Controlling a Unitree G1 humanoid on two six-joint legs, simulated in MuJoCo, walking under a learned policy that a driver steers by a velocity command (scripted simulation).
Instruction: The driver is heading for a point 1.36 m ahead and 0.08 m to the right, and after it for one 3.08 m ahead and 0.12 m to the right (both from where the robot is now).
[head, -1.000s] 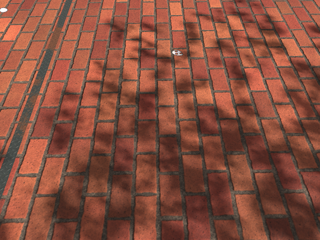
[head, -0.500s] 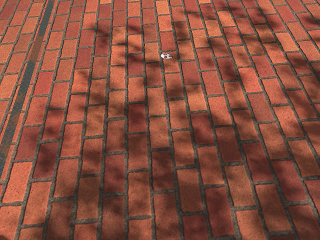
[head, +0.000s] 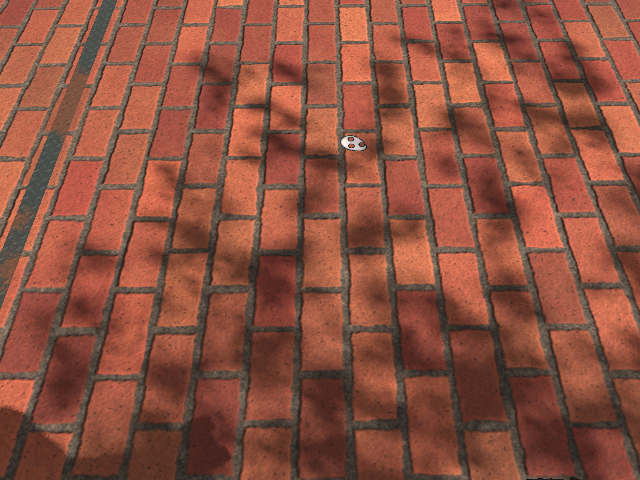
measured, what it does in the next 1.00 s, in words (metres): walks ahead: right foot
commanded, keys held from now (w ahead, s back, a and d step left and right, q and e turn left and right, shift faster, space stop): w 1.00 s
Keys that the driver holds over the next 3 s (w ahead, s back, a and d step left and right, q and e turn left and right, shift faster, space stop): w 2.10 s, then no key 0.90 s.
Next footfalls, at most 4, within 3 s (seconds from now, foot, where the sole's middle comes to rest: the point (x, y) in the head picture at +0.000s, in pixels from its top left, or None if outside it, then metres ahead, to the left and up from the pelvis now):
0.54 right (408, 470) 0.47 -0.11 -0.75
1.10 left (321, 336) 0.76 0.07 -0.75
1.66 right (391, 233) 1.06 -0.10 -0.75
2.22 left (322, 154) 1.35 0.09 -0.75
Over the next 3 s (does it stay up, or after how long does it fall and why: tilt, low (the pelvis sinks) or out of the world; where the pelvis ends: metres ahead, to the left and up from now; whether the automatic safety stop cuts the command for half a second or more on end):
stays up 1.29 0.01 0.03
